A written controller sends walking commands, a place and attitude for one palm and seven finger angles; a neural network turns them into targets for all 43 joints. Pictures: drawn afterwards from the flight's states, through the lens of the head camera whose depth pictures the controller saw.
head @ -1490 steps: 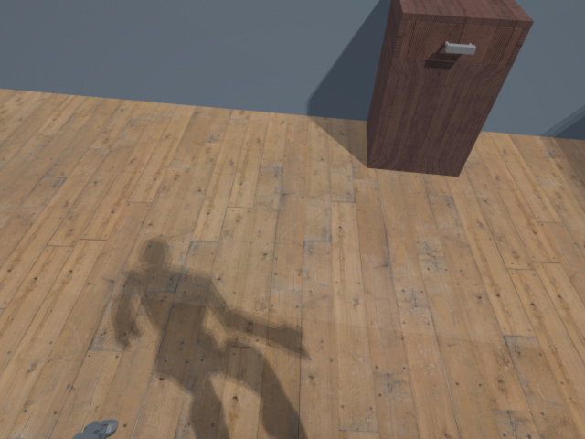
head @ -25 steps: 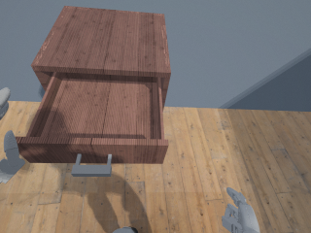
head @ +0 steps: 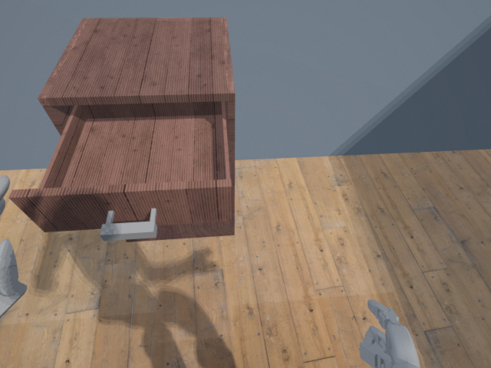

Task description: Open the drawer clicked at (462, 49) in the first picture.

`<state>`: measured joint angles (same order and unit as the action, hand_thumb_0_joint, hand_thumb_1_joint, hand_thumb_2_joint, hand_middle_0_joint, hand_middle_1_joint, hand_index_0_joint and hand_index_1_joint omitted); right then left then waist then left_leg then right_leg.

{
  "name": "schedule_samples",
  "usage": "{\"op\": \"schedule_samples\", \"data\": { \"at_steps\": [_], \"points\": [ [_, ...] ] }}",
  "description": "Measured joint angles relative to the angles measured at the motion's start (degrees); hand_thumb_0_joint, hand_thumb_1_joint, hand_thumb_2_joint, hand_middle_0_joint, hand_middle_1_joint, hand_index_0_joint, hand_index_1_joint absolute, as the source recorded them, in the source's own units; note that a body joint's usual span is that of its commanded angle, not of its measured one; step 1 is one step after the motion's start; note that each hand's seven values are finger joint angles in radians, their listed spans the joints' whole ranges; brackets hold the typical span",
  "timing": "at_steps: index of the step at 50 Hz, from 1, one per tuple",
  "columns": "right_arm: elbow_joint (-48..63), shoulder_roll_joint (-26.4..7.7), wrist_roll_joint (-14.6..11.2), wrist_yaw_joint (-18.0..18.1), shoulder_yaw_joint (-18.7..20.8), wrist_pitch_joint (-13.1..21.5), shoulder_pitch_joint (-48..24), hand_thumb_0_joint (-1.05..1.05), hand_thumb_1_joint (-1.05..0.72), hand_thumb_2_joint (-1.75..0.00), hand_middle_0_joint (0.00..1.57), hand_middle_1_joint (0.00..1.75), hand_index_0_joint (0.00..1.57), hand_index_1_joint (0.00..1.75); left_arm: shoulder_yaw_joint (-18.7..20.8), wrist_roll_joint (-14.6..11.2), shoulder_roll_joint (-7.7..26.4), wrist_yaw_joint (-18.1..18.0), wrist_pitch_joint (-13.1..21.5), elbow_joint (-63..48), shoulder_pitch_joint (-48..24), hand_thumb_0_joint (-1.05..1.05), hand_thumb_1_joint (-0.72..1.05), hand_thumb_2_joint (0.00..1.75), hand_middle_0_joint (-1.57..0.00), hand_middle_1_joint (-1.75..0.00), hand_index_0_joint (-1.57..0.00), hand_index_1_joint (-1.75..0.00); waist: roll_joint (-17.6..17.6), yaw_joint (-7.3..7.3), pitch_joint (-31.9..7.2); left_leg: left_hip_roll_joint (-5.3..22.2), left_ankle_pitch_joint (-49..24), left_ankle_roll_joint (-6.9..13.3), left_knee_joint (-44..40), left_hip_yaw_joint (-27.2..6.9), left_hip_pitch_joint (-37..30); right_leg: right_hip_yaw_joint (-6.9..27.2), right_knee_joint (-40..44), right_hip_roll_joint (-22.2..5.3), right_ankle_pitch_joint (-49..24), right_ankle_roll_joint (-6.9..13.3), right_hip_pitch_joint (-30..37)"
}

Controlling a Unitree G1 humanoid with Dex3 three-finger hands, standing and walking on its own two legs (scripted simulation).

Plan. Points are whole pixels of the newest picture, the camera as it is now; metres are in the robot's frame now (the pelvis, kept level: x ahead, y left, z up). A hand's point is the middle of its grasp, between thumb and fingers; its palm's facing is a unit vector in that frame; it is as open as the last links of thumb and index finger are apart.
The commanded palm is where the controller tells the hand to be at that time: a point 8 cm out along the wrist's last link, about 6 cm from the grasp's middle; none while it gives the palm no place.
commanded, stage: stop stepping back and stand still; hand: left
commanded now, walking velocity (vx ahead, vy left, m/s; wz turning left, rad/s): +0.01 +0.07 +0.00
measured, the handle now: (130, 222) +0.41 +0.26 -0.09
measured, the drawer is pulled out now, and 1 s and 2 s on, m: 0.28 0.28 0.28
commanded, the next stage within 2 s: let the arm hang, fingers relaxed in 0.78 s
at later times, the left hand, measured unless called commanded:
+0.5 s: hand out of the picture +0.09 +0.21 +0.14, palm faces +0.40 -0.80 -0.44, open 7.4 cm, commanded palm +0.02 +0.25 +0.18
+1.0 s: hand out of the picture +0.08 +0.24 -0.03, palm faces +0.26 -0.87 -0.42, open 7.4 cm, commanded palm none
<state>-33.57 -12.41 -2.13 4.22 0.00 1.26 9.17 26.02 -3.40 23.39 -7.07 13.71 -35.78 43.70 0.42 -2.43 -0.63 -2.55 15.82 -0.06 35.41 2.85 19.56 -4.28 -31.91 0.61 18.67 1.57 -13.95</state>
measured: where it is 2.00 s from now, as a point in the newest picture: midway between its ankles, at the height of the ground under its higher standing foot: outside the picture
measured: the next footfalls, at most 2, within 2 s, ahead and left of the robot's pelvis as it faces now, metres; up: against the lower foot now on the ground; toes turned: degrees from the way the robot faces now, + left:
left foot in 0.54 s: -0.07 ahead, +0.08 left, +0.00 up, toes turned +6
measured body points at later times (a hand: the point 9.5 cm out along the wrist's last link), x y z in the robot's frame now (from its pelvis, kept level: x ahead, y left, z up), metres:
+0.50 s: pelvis -0.09 -0.04 +0.00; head -0.08 -0.04 +0.45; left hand +0.06 +0.25 +0.16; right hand +0.06 -0.29 -0.09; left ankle -0.13 +0.10 -0.72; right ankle -0.04 -0.12 -0.74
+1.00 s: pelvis -0.09 -0.02 -0.02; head -0.08 -0.04 +0.43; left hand +0.06 +0.28 +0.00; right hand +0.08 -0.24 -0.13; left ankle -0.09 +0.10 -0.74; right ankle -0.07 -0.12 -0.72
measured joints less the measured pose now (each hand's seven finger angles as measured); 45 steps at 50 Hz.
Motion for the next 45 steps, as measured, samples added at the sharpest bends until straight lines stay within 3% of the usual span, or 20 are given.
{"op": "schedule_samples", "data": {
  "at_steps": [2, 4, 8, 11, 13, 16, 19, 22, 26, 28, 30, 32, 34, 35, 37, 40, 42, 44, 45],
  "points": [
    [0.6, -0.1, 0.1, 0.0, 1.0, 1.0, -0.6, 0.02, -0.91, -0.90, 0.20, 0.30, 0.20, 0.30, -0.8, 0.1, -0.2, -1.5, -2.1, 2.2, -2.7, 0.01, 0.89, 0.90, -0.21, -0.30, -0.21, -0.30, 0.4, -0.46, 1.3, -0.7, 0.8, 3.3, -7.0, 0.0, -3.1, 0.1, -5.9, -0.6, 1.7, -0.9, -3.2],
    [0.7, 0.4, 0.1, -0.7, 1.4, 2.2, -1.3, 0.02, -0.91, -0.90, 0.20, 0.30, 0.20, 0.30, -2.7, 0.6, -0.9, -2.3, -4.1, 3.0, -5.9, 0.01, 0.89, 0.90, -0.21, -0.30, -0.21, -0.30, 2.5, 0.73, 3.8, -1.9, 0.2, 4.5, -6.7, 1.1, -2.9, 2.4, -9.6, -1.7, 6.2, -1.4, -5.7],
    [1.8, 1.2, 1.1, -2.0, 0.2, 4.8, -0.6, 0.02, -0.91, -0.90, 0.19, 0.30, 0.20, 0.30, -6.0, 1.0, -0.9, -2.2, -6.3, -3.2, -5.7, 0.02, 0.90, 0.90, -0.21, -0.30, -0.21, -0.30, 2.9, 0.73, 6.3, -1.5, -2.5, 3.7, -6.3, 0.4, -2.1, 2.0, -8.0, -2.3, 6.0, -1.9, -7.0],
    [1.8, 2.1, 0.9, -2.4, -1.0, 5.0, 0.3, 0.01, -0.91, -0.90, 0.20, 0.30, 0.20, 0.30, -5.0, 0.7, 1.8, -1.9, -4.2, -8.1, -2.8, 0.02, 0.89, 0.90, -0.21, -0.30, -0.21, -0.30, 2.4, 0.59, 6.2, -0.5, -2.8, 2.8, -4.8, -0.5, -1.1, 0.8, -2.3, -2.1, -1.2, -1.9, -4.9],
    [1.1, 2.4, 0.8, -2.5, -1.3, 4.1, 1.0, 0.01, -0.90, -0.90, 0.20, 0.30, 0.20, 0.30, -3.4, 0.6, 3.3, -1.6, -2.4, -8.4, -1.8, 0.02, 0.89, 0.90, -0.21, -0.30, -0.21, -0.30, 0.5, 0.23, 5.7, 0.9, -1.2, 2.3, -2.7, -1.9, -0.5, -1.0, -0.4, -0.8, -4.4, -0.3, -3.6],
    [0.2, 2.4, 0.5, -2.4, -0.8, 2.0, 2.3, 0.01, -0.90, -0.90, 0.20, 0.30, 0.20, 0.30, -1.3, 0.3, 3.8, -1.3, -0.7, -5.5, -2.4, 0.01, 0.89, 0.90, -0.21, -0.30, -0.22, -0.30, -0.1, 1.03, 3.0, 0.8, 8.2, 1.4, 9.3, -2.6, 4.3, -1.6, 0.1, -0.6, -4.4, 2.0, -4.5],
    [-1.8, 1.5, 0.7, -2.4, -0.2, 0.7, 2.5, 0.02, -0.90, -0.90, 0.20, 0.30, 0.21, 0.30, -1.6, 0.5, 0.3, -0.7, -0.7, 0.7, -5.0, 0.01, 0.89, 0.90, -0.21, -0.30, -0.21, -0.30, 0.8, 1.54, 0.8, 0.5, 6.6, 1.0, 21.5, -1.6, 7.6, -0.3, 0.9, -1.7, -5.9, 2.0, -5.8],
    [-2.6, 0.5, 0.9, -1.6, 0.2, 0.7, 3.4, 0.02, -0.90, -0.90, 0.20, 0.30, 0.20, 0.30, -3.7, 1.2, -2.6, -1.1, -2.2, 6.9, -7.2, 0.01, 0.89, 0.90, -0.21, -0.30, -0.21, -0.30, 1.5, 0.67, -1.0, 2.1, 7.0, 1.6, 15.7, -0.3, 4.3, -0.6, 2.6, -2.8, -7.1, 1.7, -6.3],
    [-2.1, -1.3, 1.8, -0.5, 1.1, 2.8, 4.6, 0.02, -0.90, -0.90, 0.20, 0.30, 0.20, 0.30, -8.0, 2.1, -5.2, -1.9, -3.9, 6.5, -6.4, 0.01, 0.89, 0.90, -0.21, -0.30, -0.21, -0.30, 1.8, 0.17, -0.7, 3.6, 7.8, 3.3, -4.2, 0.6, -5.6, -1.6, 3.1, -2.9, -8.0, 1.3, -6.6],
    [-1.3, -1.6, 2.4, 0.0, 1.7, 4.0, 4.7, 0.02, -0.91, -0.90, 0.20, 0.30, 0.20, 0.30, -9.0, 2.3, -4.5, -2.1, -3.5, 3.1, -5.5, 0.01, 0.89, 0.90, -0.21, -0.30, -0.21, -0.30, 2.2, -0.04, 1.0, 3.7, 1.4, 2.3, -9.7, 0.1, -8.0, -1.8, 0.8, -2.9, -6.7, 0.7, -7.2],
    [-0.6, -0.9, 2.4, -0.2, 1.9, 4.9, 5.1, 0.02, -0.91, -0.90, 0.20, 0.30, 0.20, 0.30, -8.5, 2.7, -2.4, -2.2, -2.8, 0.2, -4.7, 0.02, 0.89, 0.90, -0.21, -0.30, -0.21, -0.30, 3.3, 0.40, 2.4, 3.2, -0.3, 0.0, -8.6, 0.1, -8.3, -0.8, -4.0, -2.8, -1.6, -0.5, -7.8],
    [-0.4, 0.0, 2.0, -0.3, 1.6, 5.8, 5.9, 0.02, -0.91, -0.90, 0.19, 0.30, 0.20, 0.30, -6.6, 2.6, 0.1, -2.4, -2.3, -2.0, -3.8, 0.02, 0.89, 0.90, -0.21, -0.30, -0.21, -0.30, 3.3, 0.82, 1.9, 3.4, 0.5, -1.1, -7.8, -0.1, -8.3, -0.8, -7.4, -2.2, 2.9, -1.1, -7.7],
    [-0.2, 0.6, 1.6, -0.5, 1.1, 6.3, 6.3, 0.02, -0.91, -0.90, 0.19, 0.30, 0.20, 0.30, -4.3, 2.3, 2.1, -2.7, -1.3, -2.4, -3.8, 0.02, 0.89, 0.90, -0.21, -0.30, -0.21, -0.30, 2.2, 0.90, 1.4, 3.7, 2.0, -1.5, -5.6, -0.8, -7.5, -1.3, -3.5, -1.5, 1.5, -1.1, -4.9],
    [-0.5, 0.7, 1.5, -0.7, 0.9, 6.2, 6.0, 0.02, -0.91, -0.90, 0.19, 0.30, 0.20, 0.30, -3.4, 2.2, 2.5, -2.7, -0.6, -1.9, -4.6, 0.02, 0.89, 0.90, -0.21, -0.30, -0.21, -0.30, 1.1, 1.12, 1.7, 4.2, 3.1, -1.5, -3.6, -1.2, -6.8, -1.7, -1.7, -0.9, -2.9, 0.1, -4.1],
    [-1.8, 0.6, 1.2, -1.2, 0.7, 5.2, 4.3, 0.01, -0.91, -0.90, 0.20, 0.30, 0.20, 0.30, -2.8, 1.8, 1.8, -2.4, 0.2, 0.4, -6.8, 0.01, 0.89, 0.90, -0.21, -0.30, -0.21, -0.30, -1.0, 1.12, 2.5, 4.7, 5.9, -0.1, 3.1, -2.4, -4.0, -2.7, -1.5, 0.0, -4.1, 2.1, -3.6],
    [-3.3, 0.8, 1.0, -1.9, 0.7, 3.3, 2.6, 0.02, -0.91, -0.90, 0.20, 0.30, 0.20, 0.30, -3.8, 1.3, -1.1, -1.7, 0.3, 4.5, -8.9, 0.01, 0.89, 0.90, -0.21, -0.30, -0.21, -0.30, -1.9, 1.40, 2.6, 3.3, 7.3, 0.7, 13.1, -2.7, 0.8, -2.6, 1.2, 0.0, -4.2, 2.5, -2.2],
    [-3.2, 1.1, 1.2, -2.0, 0.2, 2.4, 2.1, 0.02, -0.91, -0.90, 0.20, 0.30, 0.20, 0.30, -4.6, 1.2, -2.9, -1.5, -0.4, 6.2, -8.2, 0.01, 0.89, 0.90, -0.21, -0.30, -0.21, -0.30, -1.4, 1.41, 2.5, 3.1, 6.1, 0.9, 11.7, -1.5, 1.3, -1.8, 3.0, -0.3, -5.2, 2.3, -1.5],
    [-2.5, 1.3, 1.4, -1.9, -0.3, 2.3, 2.1, 0.02, -0.91, -0.90, 0.20, 0.30, 0.20, 0.30, -5.7, 1.3, -3.9, -1.6, -1.2, 6.4, -6.9, 0.01, 0.89, 0.90, -0.21, -0.30, -0.21, -0.30, -0.5, 1.14, 2.6, 3.3, 4.0, 1.3, 5.2, -0.4, -0.1, -1.5, 4.2, -0.4, -5.7, 2.0, -0.9],
    [-3.2, 1.0, 1.7, -3.0, 0.1, 3.6, 2.2, 0.02, -0.91, -0.90, 0.20, 0.30, 0.20, 0.30, -7.1, 2.7, -3.9, -0.9, -1.0, 8.9, -7.8, 0.01, 0.89, 0.90, -0.21, -0.30, -0.21, -0.30, -0.5, 1.08, 2.1, 3.2, 0.9, 1.3, 2.4, -0.4, -0.3, -1.8, 3.4, -0.7, -5.3, 1.8, -1.6]
  ]
}}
